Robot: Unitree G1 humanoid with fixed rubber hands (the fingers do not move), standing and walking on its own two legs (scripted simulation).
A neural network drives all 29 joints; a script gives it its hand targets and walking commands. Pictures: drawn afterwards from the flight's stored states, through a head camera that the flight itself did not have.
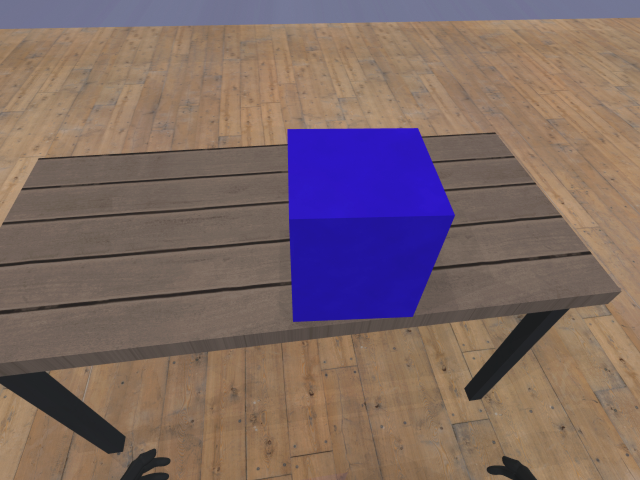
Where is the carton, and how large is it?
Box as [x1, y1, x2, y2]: [287, 128, 454, 321]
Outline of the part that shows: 417,128 287,129 289,230 293,321 412,316 454,216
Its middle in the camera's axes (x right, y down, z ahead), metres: +0.06 -0.02 +0.64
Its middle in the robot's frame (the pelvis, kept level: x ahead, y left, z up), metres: +0.49 -0.05 +0.01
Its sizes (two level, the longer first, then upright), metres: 0.210 0.200 0.250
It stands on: a table, 0.65 m high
